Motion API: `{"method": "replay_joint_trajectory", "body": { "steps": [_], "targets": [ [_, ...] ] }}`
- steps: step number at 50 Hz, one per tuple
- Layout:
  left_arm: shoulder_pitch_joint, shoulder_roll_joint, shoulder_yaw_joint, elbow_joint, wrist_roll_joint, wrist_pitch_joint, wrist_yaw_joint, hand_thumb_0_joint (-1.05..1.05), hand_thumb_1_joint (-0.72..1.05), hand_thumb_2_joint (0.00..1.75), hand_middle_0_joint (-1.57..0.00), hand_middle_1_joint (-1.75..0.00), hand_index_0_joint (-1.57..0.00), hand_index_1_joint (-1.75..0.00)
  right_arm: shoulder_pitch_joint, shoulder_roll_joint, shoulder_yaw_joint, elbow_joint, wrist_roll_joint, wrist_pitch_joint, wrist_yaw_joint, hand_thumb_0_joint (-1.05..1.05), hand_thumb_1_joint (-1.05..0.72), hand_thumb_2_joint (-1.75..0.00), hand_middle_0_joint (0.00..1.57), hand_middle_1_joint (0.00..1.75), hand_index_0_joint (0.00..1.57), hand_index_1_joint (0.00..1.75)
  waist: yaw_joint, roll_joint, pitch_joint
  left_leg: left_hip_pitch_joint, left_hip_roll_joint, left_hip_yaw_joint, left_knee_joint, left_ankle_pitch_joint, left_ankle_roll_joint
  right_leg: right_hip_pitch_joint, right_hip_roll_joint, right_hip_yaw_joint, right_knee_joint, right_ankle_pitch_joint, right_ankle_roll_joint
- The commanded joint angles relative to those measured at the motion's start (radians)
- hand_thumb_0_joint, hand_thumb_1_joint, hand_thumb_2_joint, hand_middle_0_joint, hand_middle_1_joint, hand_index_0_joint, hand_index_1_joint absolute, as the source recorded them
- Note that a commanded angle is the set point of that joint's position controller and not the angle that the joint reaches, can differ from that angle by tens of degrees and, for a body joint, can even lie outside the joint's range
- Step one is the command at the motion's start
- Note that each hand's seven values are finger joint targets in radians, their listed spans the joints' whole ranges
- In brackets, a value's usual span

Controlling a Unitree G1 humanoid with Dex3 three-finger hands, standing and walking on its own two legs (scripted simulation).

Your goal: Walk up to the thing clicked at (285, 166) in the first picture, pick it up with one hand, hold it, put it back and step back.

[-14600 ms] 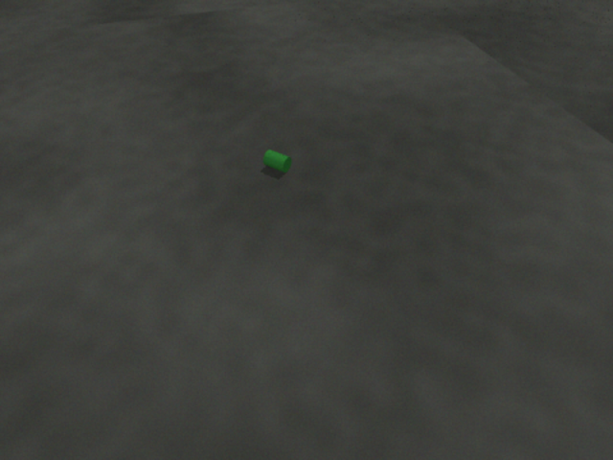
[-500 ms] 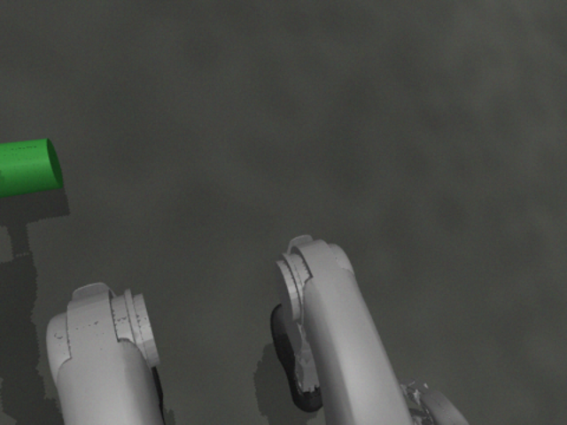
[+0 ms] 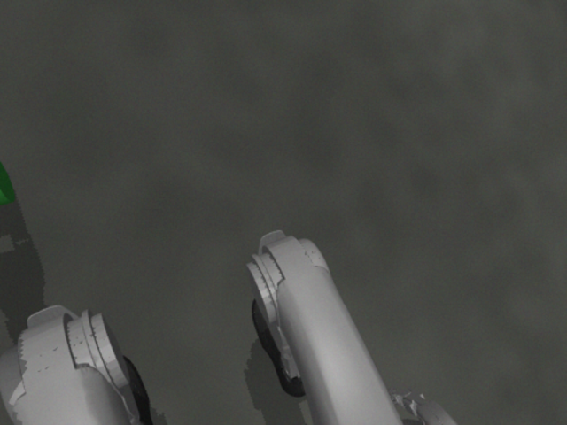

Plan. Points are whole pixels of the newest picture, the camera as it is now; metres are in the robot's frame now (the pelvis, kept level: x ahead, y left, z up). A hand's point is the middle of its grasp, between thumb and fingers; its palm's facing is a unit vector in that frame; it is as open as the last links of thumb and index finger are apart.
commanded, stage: approach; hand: left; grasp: from above
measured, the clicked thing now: out of the picture +0.52 +0.32 -0.29
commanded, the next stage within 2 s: close in in 0.10 s
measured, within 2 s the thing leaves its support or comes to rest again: neither
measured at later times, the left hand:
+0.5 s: hand out of the picture +0.50 +0.32 -0.19, palm faces -0.47 -0.08 -0.88, open 13.8 cm
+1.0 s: hand out of the picture +0.50 +0.31 -0.24, palm faces -0.46 -0.08 -0.88, open 14.1 cm
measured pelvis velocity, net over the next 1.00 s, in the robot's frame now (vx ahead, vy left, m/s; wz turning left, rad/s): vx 0.00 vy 0.01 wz -0.06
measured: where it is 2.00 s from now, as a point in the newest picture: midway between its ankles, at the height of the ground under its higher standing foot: (217, 396)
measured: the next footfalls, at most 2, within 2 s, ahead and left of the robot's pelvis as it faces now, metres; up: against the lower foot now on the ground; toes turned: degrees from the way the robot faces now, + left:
none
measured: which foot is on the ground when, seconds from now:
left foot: down 0.00-1.00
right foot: down 0.00-1.00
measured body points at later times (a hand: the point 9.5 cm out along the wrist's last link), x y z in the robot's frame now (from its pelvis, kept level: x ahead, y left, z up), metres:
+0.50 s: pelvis +0.00 +0.01 +0.00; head +0.27 +0.12 +0.35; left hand +0.52 +0.32 -0.14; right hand +0.06 -0.27 -0.07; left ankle +0.08 +0.14 -0.30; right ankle +0.11 -0.14 -0.29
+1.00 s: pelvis +0.00 +0.01 -0.02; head +0.28 +0.12 +0.31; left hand +0.52 +0.32 -0.19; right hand +0.02 -0.25 -0.08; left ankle +0.08 +0.14 -0.30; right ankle +0.11 -0.14 -0.29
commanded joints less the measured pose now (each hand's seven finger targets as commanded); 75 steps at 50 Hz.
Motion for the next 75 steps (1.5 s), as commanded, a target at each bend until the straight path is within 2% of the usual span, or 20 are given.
{"method": "replay_joint_trajectory", "body": {
  "steps": [1, 6, 8, 14, 18, 23, 27, 30, 36, 40, 44, 47, 53, 57, 59, 61, 62, 63, 65, 75],
  "targets": [
    [-0.313, 0.350, 0.023, -0.190, -0.045, -0.002, -0.009, 0.00, -0.56, 1.01, -0.10, -0.99, -0.09, -1.00, 0.149, -0.265, -0.089, -0.022, 0.000, -0.008, -0.022, 0.00, -0.91, -0.90, 0.20, 0.30, 0.20, 0.30, 0.022, 0.309, -0.686, 0.457, -0.008, 0.145, -0.204, 0.107, 0.066, 0.379, 0.007, -0.132, -0.219, 0.181, -0.108],
    [-0.372, 0.287, -0.012, -0.251, -0.049, -0.078, -0.067, 0.00, -0.57, 1.03, -0.10, -1.02, -0.09, -1.03, 0.194, -0.273, -0.097, 0.009, -0.023, -0.011, -0.021, 0.00, -0.91, -0.90, 0.20, 0.30, 0.20, 0.30, -0.024, 0.339, -0.653, 0.507, -0.006, 0.127, -0.194, 0.092, 0.048, 0.337, 0.002, -0.156, -0.225, 0.151, -0.115],
    [-0.356, 0.239, -0.048, -0.248, -0.048, -0.102, -0.083, 0.00, -0.56, 1.05, -0.11, -1.04, -0.10, -1.05, 0.200, -0.278, -0.103, 0.017, -0.029, -0.007, -0.022, 0.00, -0.91, -0.90, 0.20, 0.30, 0.20, 0.30, -0.028, 0.345, -0.640, 0.521, -0.005, 0.122, -0.187, 0.093, 0.042, 0.317, 0.003, -0.165, -0.224, 0.150, -0.117],
    [-0.314, 0.230, -0.069, -0.239, -0.031, -0.134, -0.071, 0.00, -0.53, 1.05, -0.09, -1.07, -0.09, -1.06, 0.199, -0.283, -0.102, 0.015, -0.036, 0.014, -0.020, 0.00, -0.91, -0.90, 0.20, 0.30, 0.20, 0.30, -0.004, 0.388, -0.669, 0.614, -0.002, 0.107, -0.200, 0.196, 0.032, 0.304, 0.000, -0.187, -0.198, 0.226, -0.119],
    [-0.318, 0.292, -0.032, -0.259, -0.007, -0.135, -0.025, 0.00, -0.52, 1.05, -0.10, -1.06, -0.10, -1.05, 0.180, -0.278, -0.091, 0.001, -0.038, 0.022, -0.014, 0.00, -0.90, -0.90, 0.20, 0.30, 0.20, 0.30, 0.023, 0.423, -0.718, 0.652, -0.001, 0.107, -0.200, 0.268, 0.036, 0.338, 0.002, -0.184, -0.181, 0.291, -0.114],
    [-0.331, 0.325, 0.006, -0.206, 0.025, -0.125, 0.044, 0.00, -0.54, 1.00, -0.08, -1.00, -0.07, -1.00, 0.156, -0.289, -0.082, -0.017, -0.043, 0.015, -0.009, 0.00, -0.90, -0.90, 0.20, 0.30, 0.20, 0.30, 0.004, 0.444, -0.658, 0.635, -0.003, 0.106, -0.203, 0.260, 0.032, 0.297, -0.002, -0.190, -0.168, 0.283, -0.122],
    [-0.331, 0.284, -0.015, -0.107, 0.033, -0.114, 0.088, 0.00, -0.54, 1.01, -0.08, -1.00, -0.07, -1.00, 0.143, -0.283, -0.071, -0.020, -0.050, -0.005, -0.002, 0.00, -0.90, -0.90, 0.20, 0.30, 0.20, 0.30, -0.033, 0.417, -0.613, 0.598, 0.000, 0.101, -0.199, 0.203, 0.040, 0.281, 0.003, -0.188, -0.170, 0.258, -0.112],
    [-0.341, 0.297, -0.020, -0.052, 0.044, -0.110, 0.114, 0.00, -0.53, 1.02, -0.08, -1.00, -0.07, -1.00, 0.144, -0.294, -0.063, -0.018, -0.057, -0.024, -0.001, 0.00, -0.90, -0.90, 0.20, 0.30, 0.20, 0.30, -0.048, 0.392, -0.579, 0.554, -0.001, 0.097, -0.195, 0.144, 0.042, 0.271, 0.003, -0.193, -0.169, 0.218, -0.112],
    [-0.351, 0.320, -0.026, -0.005, 0.052, -0.108, 0.134, 0.00, -0.52, 1.00, -0.08, -1.00, -0.08, -1.00, 0.151, -0.308, -0.045, -0.011, -0.071, -0.067, 0.001, 0.00, -0.90, -0.90, 0.20, 0.30, 0.20, 0.30, -0.066, 0.392, -0.572, 0.555, 0.002, 0.088, -0.176, 0.119, 0.044, 0.276, 0.010, -0.199, -0.163, 0.201, -0.107],
    [-0.363, 0.367, -0.014, -0.007, 0.053, -0.114, 0.154, 0.00, -0.53, 1.00, -0.07, -1.01, -0.07, -1.01, 0.134, -0.318, -0.032, -0.011, -0.074, -0.084, 0.000, 0.00, -0.90, -0.90, 0.20, 0.30, 0.20, 0.30, -0.055, 0.424, -0.578, 0.561, 0.010, 0.073, -0.179, 0.100, 0.036, 0.262, 0.014, -0.209, -0.150, 0.186, -0.112],
    [-0.338, 0.360, -0.014, -0.001, 0.066, -0.109, 0.167, 0.00, -0.54, 1.01, -0.08, -0.99, -0.07, -1.00, 0.142, -0.319, -0.027, -0.002, -0.083, -0.100, 0.007, 0.00, -0.90, -0.90, 0.20, 0.30, 0.20, 0.30, -0.064, 0.444, -0.576, 0.588, 0.013, 0.068, -0.160, 0.144, 0.031, 0.265, 0.018, -0.214, -0.130, 0.219, -0.110],
    [-0.334, 0.405, 0.007, -0.017, 0.062, -0.104, 0.181, 0.00, -0.53, 1.02, -0.09, -0.99, -0.08, -1.00, 0.139, -0.328, -0.017, -0.003, -0.086, -0.111, 0.014, 0.00, -0.90, -0.90, 0.20, 0.30, 0.20, 0.30, -0.057, 0.452, -0.578, 0.568, 0.015, 0.071, -0.146, 0.180, 0.031, 0.295, 0.021, -0.216, -0.128, 0.251, -0.110],
    [-0.267, 0.384, 0.013, 0.011, 0.047, -0.083, 0.178, 0.00, -0.53, 1.01, -0.08, -0.98, -0.08, -0.99, 0.135, -0.337, -0.021, -0.007, -0.092, -0.129, 0.029, 0.00, -0.90, -0.90, 0.20, 0.30, 0.20, 0.30, -0.057, 0.446, -0.543, 0.578, 0.019, 0.066, -0.142, 0.202, 0.027, 0.289, 0.025, -0.224, -0.123, 0.259, -0.111],
    [-0.282, 0.412, 0.028, -0.053, 0.033, -0.081, 0.177, 0.00, -0.53, 1.00, -0.09, -0.97, -0.07, -0.98, 0.131, -0.336, -0.019, -0.011, -0.093, -0.129, 0.035, 0.00, -0.90, -0.90, 0.20, 0.30, 0.20, 0.30, -0.040, 0.475, -0.615, 0.605, 0.021, 0.067, -0.138, 0.241, 0.026, 0.338, 0.025, -0.222, -0.123, 0.289, -0.111],
    [-0.266, 0.391, 0.021, -0.021, 0.028, -0.080, 0.172, 0.00, -0.53, 0.99, -0.08, -0.97, -0.07, -0.97, 0.125, -0.345, -0.022, -0.012, -0.094, -0.132, 0.037, 0.00, -0.90, -0.90, 0.20, 0.30, 0.20, 0.30, -0.060, 0.438, -0.553, 0.558, 0.022, 0.069, -0.121, 0.219, 0.031, 0.320, 0.027, -0.222, -0.129, 0.278, -0.109],
    [-0.255, 0.422, 0.046, -0.033, 0.027, -0.083, 0.170, 0.00, -0.53, 1.01, -0.08, -0.98, -0.07, -0.99, 0.138, -0.346, -0.022, -0.001, -0.092, -0.129, 0.038, 0.00, -0.90, -0.90, 0.20, 0.30, 0.20, 0.30, -0.057, 0.433, -0.572, 0.566, 0.023, 0.065, -0.128, 0.219, 0.034, 0.347, 0.027, -0.218, -0.127, 0.280, -0.105],
    [-0.262, 0.390, 0.019, -0.026, 0.023, -0.085, 0.166, 0.00, -0.54, 1.00, -0.08, -0.98, -0.07, -0.98, 0.122, -0.341, -0.019, -0.009, -0.092, -0.133, 0.039, 0.00, -0.90, -0.90, 0.20, 0.30, 0.20, 0.30, -0.061, 0.429, -0.559, 0.561, 0.023, 0.067, -0.116, 0.216, 0.035, 0.333, 0.028, -0.216, -0.132, 0.280, -0.105],
    [-0.246, 0.423, 0.048, -0.014, 0.022, -0.088, 0.171, 0.00, -0.53, 1.01, -0.09, -0.98, -0.08, -0.99, 0.130, -0.346, -0.022, 0.002, -0.094, -0.133, 0.038, 0.00, -0.90, -0.90, 0.20, 0.30, 0.20, 0.30, -0.058, 0.409, -0.559, 0.544, 0.025, 0.068, -0.112, 0.206, 0.038, 0.348, 0.029, -0.217, -0.138, 0.276, -0.102],
    [-0.243, 0.388, 0.032, 0.005, 0.018, -0.096, 0.167, 0.00, -0.54, 1.01, -0.08, -0.98, -0.07, -0.99, 0.133, -0.352, -0.023, -0.003, -0.096, -0.135, 0.039, 0.00, -0.90, -0.90, 0.20, 0.30, 0.20, 0.30, -0.080, 0.386, -0.499, 0.513, 0.020, 0.068, -0.109, 0.182, 0.038, 0.328, 0.026, -0.221, -0.141, 0.256, -0.105],
    [-0.292, 0.413, 0.022, -0.049, 0.032, -0.137, 0.195, 0.00, -0.50, 1.03, -0.09, -1.02, -0.08, -1.03, 0.114, -0.350, -0.017, 0.002, -0.106, -0.132, 0.047, 0.00, -0.90, -0.90, 0.20, 0.30, 0.20, 0.30, -0.065, 0.464, -0.587, 0.614, 0.033, 0.048, -0.118, 0.238, 0.025, 0.348, 0.031, -0.240, -0.120, 0.291, -0.102]
  ]
}}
